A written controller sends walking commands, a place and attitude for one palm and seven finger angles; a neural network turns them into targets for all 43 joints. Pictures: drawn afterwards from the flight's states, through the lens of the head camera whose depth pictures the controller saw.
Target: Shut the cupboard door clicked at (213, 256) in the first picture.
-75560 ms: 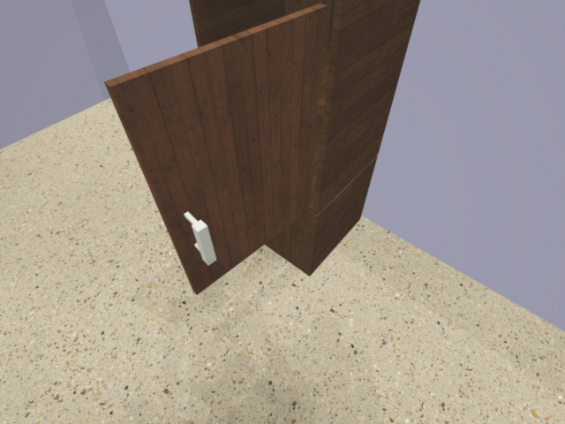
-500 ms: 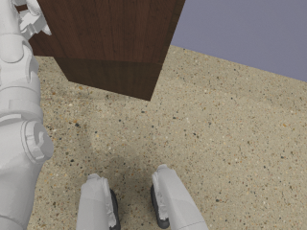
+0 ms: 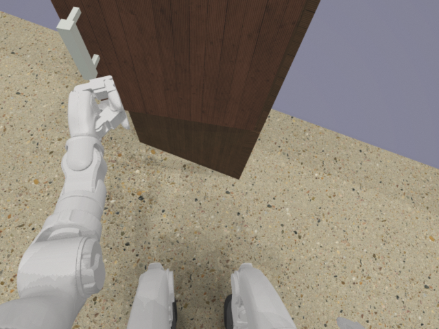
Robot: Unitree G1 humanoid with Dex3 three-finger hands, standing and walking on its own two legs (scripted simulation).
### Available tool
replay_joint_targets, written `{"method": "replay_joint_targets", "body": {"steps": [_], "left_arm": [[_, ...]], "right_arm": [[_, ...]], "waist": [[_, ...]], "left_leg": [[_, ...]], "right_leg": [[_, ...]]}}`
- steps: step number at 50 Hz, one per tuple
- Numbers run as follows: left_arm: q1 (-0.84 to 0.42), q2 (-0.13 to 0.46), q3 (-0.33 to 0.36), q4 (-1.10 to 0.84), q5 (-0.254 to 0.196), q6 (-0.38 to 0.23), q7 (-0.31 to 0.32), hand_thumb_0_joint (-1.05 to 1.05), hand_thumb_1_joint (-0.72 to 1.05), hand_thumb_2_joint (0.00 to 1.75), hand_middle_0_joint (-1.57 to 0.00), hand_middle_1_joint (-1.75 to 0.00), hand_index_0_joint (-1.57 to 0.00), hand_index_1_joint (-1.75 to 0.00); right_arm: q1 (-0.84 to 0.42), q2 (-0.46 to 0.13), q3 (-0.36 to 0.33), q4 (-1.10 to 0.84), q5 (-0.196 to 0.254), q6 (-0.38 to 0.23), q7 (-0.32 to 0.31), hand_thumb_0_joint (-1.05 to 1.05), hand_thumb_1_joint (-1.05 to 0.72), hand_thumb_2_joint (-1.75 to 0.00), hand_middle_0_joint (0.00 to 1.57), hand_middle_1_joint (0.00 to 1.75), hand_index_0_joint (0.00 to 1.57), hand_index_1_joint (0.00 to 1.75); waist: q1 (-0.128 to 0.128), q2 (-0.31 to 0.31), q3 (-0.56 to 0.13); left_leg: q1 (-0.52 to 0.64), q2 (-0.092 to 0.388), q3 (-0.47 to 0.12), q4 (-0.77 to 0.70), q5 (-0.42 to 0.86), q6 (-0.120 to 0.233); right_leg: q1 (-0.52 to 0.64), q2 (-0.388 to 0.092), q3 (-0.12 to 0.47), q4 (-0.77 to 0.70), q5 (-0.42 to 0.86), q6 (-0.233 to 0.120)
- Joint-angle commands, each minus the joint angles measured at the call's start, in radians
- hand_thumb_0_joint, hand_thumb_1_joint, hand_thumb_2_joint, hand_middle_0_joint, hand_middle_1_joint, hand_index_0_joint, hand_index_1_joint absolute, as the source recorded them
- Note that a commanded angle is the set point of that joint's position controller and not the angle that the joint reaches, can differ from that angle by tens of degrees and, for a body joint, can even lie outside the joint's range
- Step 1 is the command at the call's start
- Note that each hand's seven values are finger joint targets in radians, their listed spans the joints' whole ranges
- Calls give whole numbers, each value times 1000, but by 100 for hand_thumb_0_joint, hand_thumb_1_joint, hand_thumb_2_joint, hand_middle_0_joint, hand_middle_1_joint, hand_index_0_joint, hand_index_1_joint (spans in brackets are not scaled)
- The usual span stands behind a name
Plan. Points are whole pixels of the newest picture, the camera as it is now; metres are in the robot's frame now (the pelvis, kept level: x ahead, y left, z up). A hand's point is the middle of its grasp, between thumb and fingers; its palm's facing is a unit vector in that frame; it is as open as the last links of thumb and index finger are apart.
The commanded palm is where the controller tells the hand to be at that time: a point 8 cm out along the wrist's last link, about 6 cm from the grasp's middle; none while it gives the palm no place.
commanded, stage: pull the fist back off the door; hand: left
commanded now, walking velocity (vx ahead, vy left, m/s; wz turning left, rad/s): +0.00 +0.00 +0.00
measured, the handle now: (83, 45) +0.64 +0.23 +0.04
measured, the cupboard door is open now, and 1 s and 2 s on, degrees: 13 13 13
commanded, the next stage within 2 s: draw the hand back to the body in 0.16 s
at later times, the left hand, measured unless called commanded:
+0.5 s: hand (108, 115) +0.45 +0.16 +0.08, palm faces +0.07 -1.00 -0.06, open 3.1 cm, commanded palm +0.40 +0.20 +0.09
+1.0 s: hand out of the picture +0.32 +0.22 +0.19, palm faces +0.22 -0.94 -0.27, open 3.2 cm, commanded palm +0.28 +0.27 +0.21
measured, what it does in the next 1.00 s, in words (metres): rises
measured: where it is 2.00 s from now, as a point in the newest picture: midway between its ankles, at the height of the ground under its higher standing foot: outside the picture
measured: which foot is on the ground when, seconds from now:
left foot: down 0.00-1.00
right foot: down 0.00-1.00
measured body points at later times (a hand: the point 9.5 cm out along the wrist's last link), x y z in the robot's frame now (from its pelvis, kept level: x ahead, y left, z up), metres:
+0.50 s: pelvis +0.00 +0.01 +0.03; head +0.12 +0.00 +0.46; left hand +0.44 +0.21 +0.09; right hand +0.04 -0.24 -0.10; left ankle +0.05 +0.12 -0.59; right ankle +0.02 -0.11 -0.59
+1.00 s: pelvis +0.03 +0.01 +0.12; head +0.04 -0.01 +0.57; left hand +0.30 +0.27 +0.20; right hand +0.22 -0.22 +0.04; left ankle +0.05 +0.12 -0.60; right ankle +0.02 -0.11 -0.60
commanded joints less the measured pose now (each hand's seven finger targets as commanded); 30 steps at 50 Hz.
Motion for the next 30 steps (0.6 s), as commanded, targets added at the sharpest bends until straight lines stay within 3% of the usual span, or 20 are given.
{"method": "replay_joint_targets", "body": {"steps": [1,2,4,6,8,10,14,17,18,20,22,23,25,26,28,30], "left_arm": [[-504,160,-21,-279,2,-126,23,0,90,90,-130,-150,-130,-150],[-468,177,-1,-259,4,-123,30,0,90,90,-130,-150,-130,-150],[-428,146,-20,-227,8,-110,35,0,90,90,-130,-150,-130,-150],[-432,146,-23,-179,14,-93,42,0,90,90,-130,-150,-130,-150],[-440,151,-14,-161,15,-88,46,0,90,90,-130,-150,-130,-150],[-421,141,-9,-131,8,-82,50,0,90,90,-130,-150,-130,-150],[-445,105,-32,-103,7,-94,49,0,90,90,-130,-150,-130,-150],[-300,184,43,-260,-11,-103,44,0,90,90,-130,-150,-130,-150],[-259,179,37,-327,-23,-95,39,0,90,90,-130,-150,-130,-150],[-159,182,34,-439,-40,-61,28,0,90,90,-130,-150,-130,-150],[-67,189,34,-510,-57,-18,20,0,90,90,-130,-150,-130,-150],[-30,151,-4,-553,-62,3,15,0,90,90,-130,-150,-130,-150],[2,104,-43,-612,-87,38,13,0,90,90,-130,-150,-130,-150],[25,108,-43,-642,-97,46,13,0,90,90,-130,-150,-130,-150],[78,89,-64,-655,-115,52,5,0,90,90,-130,-150,-130,-150],[125,63,-90,-646,-123,57,-11,0,90,90,-130,-150,-130,-150]], "right_arm": [[159,-141,-59,-20,-5,-6,-15,0,-90,-90,20,30,20,30],[162,-145,-58,-21,-5,-4,-18,0,-90,-90,20,30,20,30],[139,-140,-54,-29,-4,1,-19,0,-90,-90,20,30,20,30],[133,-140,-49,-27,-2,6,-22,0,-90,-90,20,30,20,30],[132,-141,-47,-29,-3,7,-24,0,-90,-90,20,30,20,30],[127,-139,-45,-35,-2,9,-26,0,-90,-90,20,30,20,30],[125,-137,-42,-36,-6,5,-23,0,-90,-90,20,30,20,30],[123,-144,-50,-84,3,13,-21,0,-90,-90,20,30,20,30],[113,-135,-48,-98,11,17,-20,0,-90,-90,20,30,20,30],[109,-126,-48,-123,28,24,-23,0,-90,-90,20,30,20,30],[111,-124,-46,-142,42,28,-33,0,-90,-90,20,30,20,30],[101,-117,-44,-152,52,27,-38,0,-90,-90,20,30,20,30],[96,-112,-43,-157,64,22,-50,0,-90,-90,20,30,20,30],[91,-113,-43,-155,68,15,-58,0,-90,-90,20,30,20,30],[75,-112,-38,-152,75,0,-73,0,-90,-90,20,30,20,30],[62,-111,-33,-146,77,-15,-79,0,-90,-90,20,30,20,30]], "waist": [[-42,159,-573],[-35,138,-566],[-27,126,-546],[-36,95,-500],[-33,97,-502],[-36,42,-478],[-44,49,-457],[49,102,-625],[63,115,-662],[83,81,-672],[90,12,-616],[86,15,-571],[64,-43,-466],[64,-66,-426],[57,-86,-344],[58,-60,-263]], "left_leg": [[530,-41,-18,-119,326,28],[524,-40,-20,-122,323,30],[511,-41,-20,-137,300,26],[478,-41,-23,-145,261,26],[484,-40,-28,-149,264,25],[452,-41,-25,-152,247,28],[443,-41,-29,-149,231,27],[588,-42,-24,-203,334,16],[621,-44,-14,-220,372,15],[641,-46,-2,-256,394,16],[622,-47,6,-301,366,24],[633,-48,15,-326,357,26],[630,-50,26,-368,307,35],[624,-51,31,-386,287,39],[627,-52,37,-421,242,41],[647,-54,37,-452,212,39]], "right_leg": [[183,20,61,-181,359,5],[184,23,59,-178,356,4],[182,19,54,-181,335,6],[176,19,52,-190,302,8],[164,18,47,-184,295,5],[176,20,49,-192,287,8],[138,19,46,-185,264,7],[259,23,48,-195,340,-4],[315,21,51,-210,383,-2],[411,24,53,-245,431,4],[488,28,56,-288,438,9],[497,28,54,-317,439,12],[526,31,53,-380,416,22],[551,30,58,-408,408,24],[565,26,64,-455,369,27],[557,24,59,-487,330,24]]}}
